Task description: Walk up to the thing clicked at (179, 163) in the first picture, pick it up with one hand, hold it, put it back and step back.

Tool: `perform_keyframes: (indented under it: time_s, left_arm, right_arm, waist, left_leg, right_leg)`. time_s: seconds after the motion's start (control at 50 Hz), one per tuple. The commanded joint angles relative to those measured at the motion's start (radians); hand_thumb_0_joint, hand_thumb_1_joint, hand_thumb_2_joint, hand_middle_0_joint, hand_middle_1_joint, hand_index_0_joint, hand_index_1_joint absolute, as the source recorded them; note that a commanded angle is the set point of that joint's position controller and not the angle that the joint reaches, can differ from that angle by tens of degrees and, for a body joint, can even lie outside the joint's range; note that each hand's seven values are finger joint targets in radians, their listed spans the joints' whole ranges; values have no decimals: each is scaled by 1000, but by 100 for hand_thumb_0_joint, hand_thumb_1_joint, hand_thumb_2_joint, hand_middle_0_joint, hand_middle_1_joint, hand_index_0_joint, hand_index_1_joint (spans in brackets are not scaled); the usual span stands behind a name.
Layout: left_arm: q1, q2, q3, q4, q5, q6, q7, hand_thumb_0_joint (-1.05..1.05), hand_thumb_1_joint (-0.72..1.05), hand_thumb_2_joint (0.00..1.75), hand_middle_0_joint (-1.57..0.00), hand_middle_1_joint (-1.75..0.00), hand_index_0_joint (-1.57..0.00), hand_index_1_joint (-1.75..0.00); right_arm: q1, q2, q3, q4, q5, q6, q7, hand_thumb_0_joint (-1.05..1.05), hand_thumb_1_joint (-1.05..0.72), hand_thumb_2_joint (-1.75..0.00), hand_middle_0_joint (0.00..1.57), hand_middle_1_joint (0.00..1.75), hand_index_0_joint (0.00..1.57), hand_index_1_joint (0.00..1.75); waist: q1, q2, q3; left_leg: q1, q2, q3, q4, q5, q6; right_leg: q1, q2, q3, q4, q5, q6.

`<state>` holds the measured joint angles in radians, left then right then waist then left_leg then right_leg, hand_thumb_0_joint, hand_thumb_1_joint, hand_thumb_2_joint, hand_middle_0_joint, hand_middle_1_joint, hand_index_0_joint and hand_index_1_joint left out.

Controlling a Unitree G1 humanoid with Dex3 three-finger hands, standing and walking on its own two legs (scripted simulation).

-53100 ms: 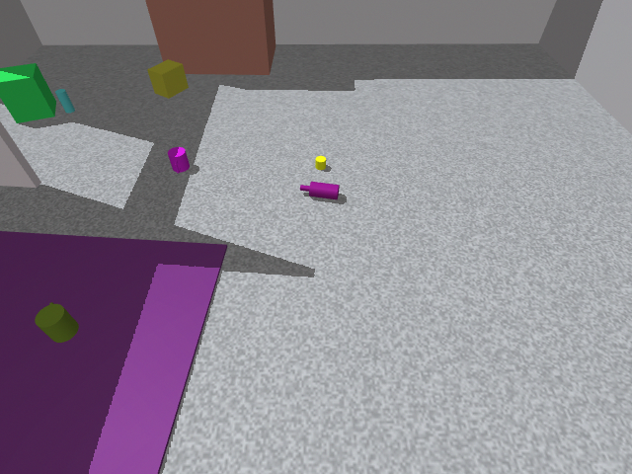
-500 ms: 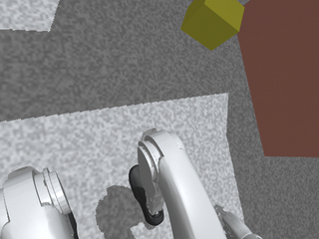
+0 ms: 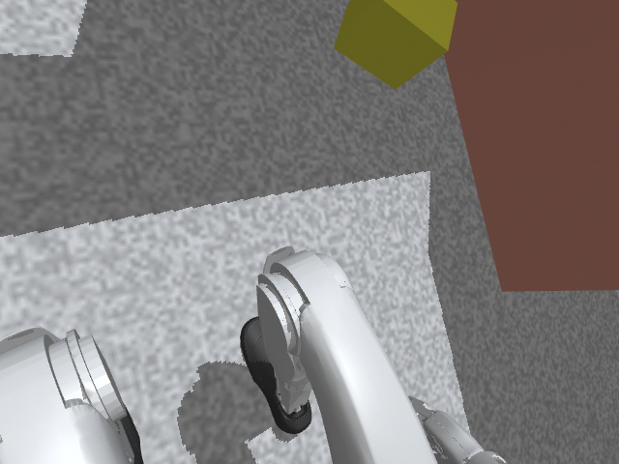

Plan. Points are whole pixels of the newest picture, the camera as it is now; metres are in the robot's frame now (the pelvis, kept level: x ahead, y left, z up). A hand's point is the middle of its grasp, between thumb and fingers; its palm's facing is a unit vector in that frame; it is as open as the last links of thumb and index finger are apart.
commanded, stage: open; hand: left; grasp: from above
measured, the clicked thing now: out of the picture +0.47 +0.36 -0.26
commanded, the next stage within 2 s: withdraw in 0.80 s
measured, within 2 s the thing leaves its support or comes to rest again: rests again in 1.24 s
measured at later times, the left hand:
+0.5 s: hand out of the picture +0.47 +0.33 -0.22, palm faces -0.43 -0.13 -0.90, open 13.6 cm
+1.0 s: hand out of the picture +0.47 +0.33 -0.22, palm faces -0.41 -0.14 -0.90, open 13.9 cm
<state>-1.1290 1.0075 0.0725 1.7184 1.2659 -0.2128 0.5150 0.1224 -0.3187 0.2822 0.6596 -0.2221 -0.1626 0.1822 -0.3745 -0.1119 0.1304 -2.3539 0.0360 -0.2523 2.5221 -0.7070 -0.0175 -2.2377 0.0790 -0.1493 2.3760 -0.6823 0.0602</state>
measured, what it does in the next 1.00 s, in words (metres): stands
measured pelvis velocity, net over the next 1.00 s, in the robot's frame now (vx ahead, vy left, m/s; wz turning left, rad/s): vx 0.00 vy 0.00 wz -0.01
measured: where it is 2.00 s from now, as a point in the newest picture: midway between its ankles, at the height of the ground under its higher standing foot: (211, 433)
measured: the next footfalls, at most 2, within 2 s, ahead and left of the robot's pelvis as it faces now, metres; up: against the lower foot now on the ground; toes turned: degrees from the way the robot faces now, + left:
none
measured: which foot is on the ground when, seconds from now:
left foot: down 0.00-1.00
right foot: down 0.00-1.00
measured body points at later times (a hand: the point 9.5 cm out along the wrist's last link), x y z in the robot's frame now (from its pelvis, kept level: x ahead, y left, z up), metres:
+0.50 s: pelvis +0.00 +0.00 +0.00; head +0.27 +0.13 +0.34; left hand +0.48 +0.34 -0.17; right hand +0.05 -0.25 -0.06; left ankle +0.06 +0.13 -0.27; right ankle +0.11 -0.12 -0.27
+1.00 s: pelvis +0.00 +0.00 +0.00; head +0.27 +0.12 +0.33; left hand +0.49 +0.34 -0.17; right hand +0.06 -0.25 -0.06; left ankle +0.06 +0.13 -0.27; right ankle +0.11 -0.12 -0.27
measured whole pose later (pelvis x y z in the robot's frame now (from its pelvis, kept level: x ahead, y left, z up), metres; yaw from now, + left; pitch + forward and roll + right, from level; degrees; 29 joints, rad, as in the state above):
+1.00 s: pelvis +0.00 +0.00 +0.00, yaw +0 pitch +29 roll -13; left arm -1.11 1.01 0.08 1.64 1.26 -0.20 0.51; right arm 0.11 -0.33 0.29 0.64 -0.22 -0.17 0.19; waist -0.37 -0.12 0.14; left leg -2.36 0.04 -0.26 2.52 -0.71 -0.02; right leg -2.24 0.08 -0.16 2.37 -0.68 0.06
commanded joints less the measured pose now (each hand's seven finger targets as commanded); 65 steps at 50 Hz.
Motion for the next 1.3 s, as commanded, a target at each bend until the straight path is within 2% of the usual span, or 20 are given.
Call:
perform_keyframes:
  time_s: [0.0,0.04,0.06,0.08,0.2,0.26,0.38,0.42,0.46,0.68,0.76,0.8,0.82,0.9,1.02,1.06,1.12,1.16,1.2,1.28]
  left_arm:
    - [-260,224,13,-118,-7,-6,49,0,-16,86,-27,-101,-31,-97]
    - [-269,195,-9,-118,0,-4,44,0,-30,86,-20,-103,-24,-99]
    - [-277,230,10,-148,1,-6,53,0,-34,86,-17,-103,-21,-100]
    - [-275,241,22,-144,2,-5,59,0,-35,88,-17,-105,-20,-101]
    - [-258,190,4,-118,0,14,66,0,-45,99,-10,-111,-12,-109]
    - [-261,200,-1,-123,8,29,66,0,-49,98,-7,-110,-9,-108]
    - [-279,208,8,-161,-3,41,59,0,-51,98,-6,-107,-8,-106]
    - [-258,191,1,-147,-7,45,54,0,-51,97,-6,-107,-8,-105]
    - [-262,188,3,-137,-8,47,44,0,-50,96,-6,-107,-8,-105]
    - [-249,219,11,-156,-26,27,30,0,-50,96,-6,-106,-8,-104]
    - [-238,214,4,-138,-31,21,29,0,-50,96,-6,-106,-8,-104]
    - [-242,249,29,-176,-29,17,32,0,-50,97,-6,-106,-8,-104]
    - [-227,220,11,-137,-27,20,28,0,-50,96,-6,-107,-8,-105]
    - [-261,231,16,-189,-24,17,31,0,-53,97,-6,-104,-8,-102]
    - [-263,276,55,-328,-12,34,25,0,-54,99,-7,-102,-7,-101]
    - [-269,274,67,-436,-18,46,10,0,-55,99,-7,-102,-7,-101]
    - [-193,232,76,-506,-39,86,-26,0,-55,99,-7,-100,-7,-100]
    - [-201,220,82,-605,-58,111,-63,0,-55,99,-7,-100,-6,-100]
    - [-178,162,62,-617,-85,142,-112,0,-55,99,-7,-100,-7,-100]
    - [-159,0,-42,-550,-135,183,-256,0,-56,102,-7,-100,-6,-101]
  right_arm:
    - [197,-310,-88,3,1,1,-14,0,-90,-90,20,30,20,30]
    - [204,-311,-87,7,1,-3,-9,0,-90,-90,20,30,20,30]
    - [199,-312,-89,6,3,-1,-12,0,-90,-90,20,30,20,30]
    - [199,-315,-91,0,1,-2,-13,0,-90,-90,20,30,20,30]
    - [190,-313,-93,0,-7,0,-7,0,-90,-90,20,30,20,30]
    - [188,-314,-90,6,-6,-1,-4,0,-90,-90,20,30,20,30]
    - [187,-322,-93,-4,-3,-2,-2,0,-90,-90,20,30,20,30]
    - [184,-317,-94,1,0,-4,0,0,-90,-90,20,30,20,30]
    - [188,-324,-94,-4,2,-8,3,0,-89,-90,20,30,20,30]
    - [193,-318,-81,-13,6,-4,-3,0,-89,-90,20,30,20,30]
    - [194,-311,-76,-11,3,-1,-3,0,-89,-90,20,30,20,30]
    - [188,-319,-82,-16,6,-2,-7,0,-89,-90,20,30,20,30]
    - [191,-316,-80,-16,5,-3,-5,0,-90,-90,20,30,20,30]
    - [185,-319,-85,-20,9,-5,-5,0,-91,-90,20,30,20,30]
    - [184,-319,-108,-25,14,5,-6,0,-91,-90,20,30,20,30]
    - [181,-313,-131,-34,24,13,-3,0,-91,-90,20,30,20,30]
    - [194,-294,-164,-35,41,31,11,0,-91,-90,20,30,20,30]
    - [203,-277,-188,-41,57,51,20,0,-91,-90,20,30,20,30]
    - [220,-268,-218,-38,76,75,24,0,-91,-90,20,30,20,30]
    - [250,-259,-255,-30,109,129,5,0,-91,-91,20,30,20,30]
  waist:
    - [-34,473,-638]
    - [-53,454,-616]
    - [-30,483,-647]
    - [-33,499,-645]
    - [-43,514,-649]
    - [-34,557,-640]
    - [-37,551,-671]
    - [-30,557,-654]
    - [-43,537,-633]
    - [-30,499,-670]
    - [-42,465,-657]
    - [-16,505,-681]
    - [-31,504,-643]
    - [-32,528,-674]
    - [17,624,-753]
    - [42,692,-843]
    - [82,694,-884]
    - [106,714,-979]
    - [112,660,-954]
    - [69,478,-776]
  left_leg:
    - [456,17,113,-236,200,34]
    - [457,19,111,-229,193,37]
    - [478,19,109,-242,202,31]
    - [484,18,107,-242,205,28]
    - [503,21,99,-252,219,23]
    - [525,20,101,-257,239,18]
    - [535,21,97,-258,237,18]
    - [536,20,98,-264,236,15]
    - [528,20,89,-263,225,15]
    - [492,17,111,-242,238,29]
    - [453,21,114,-234,223,37]
    - [495,21,109,-240,241,27]
    - [482,21,109,-236,230,28]
    - [522,22,104,-245,235,24]
    - [581,18,113,-268,266,11]
    - [642,18,116,-284,291,5]
    - [639,11,139,-288,343,9]
    - [670,9,151,-303,375,15]
    - [634,4,162,-343,326,22]
    - [546,-6,152,-420,184,35]
  right_leg:
    - [364,28,-108,-224,261,-75]
    - [351,31,-105,-223,261,-72]
    - [362,31,-108,-222,264,-76]
    - [353,28,-115,-217,264,-78]
    - [336,29,-125,-209,278,-79]
    - [329,28,-118,-201,293,-84]
    - [329,26,-122,-202,289,-84]
    - [320,24,-120,-198,285,-87]
    - [294,22,-125,-197,271,-87]
    - [379,27,-107,-222,294,-79]
    - [415,32,-93,-233,295,-70]
    - [384,30,-106,-222,289,-83]
    - [368,29,-104,-216,281,-83]
    - [362,28,-112,-212,285,-83]
    - [350,21,-111,-205,299,-94]
    - [352,16,-104,-200,311,-98]
    - [354,13,-84,-212,350,-99]
    - [383,13,-63,-224,375,-95]
    - [378,9,-50,-264,339,-96]
    - [340,8,-37,-348,219,-104]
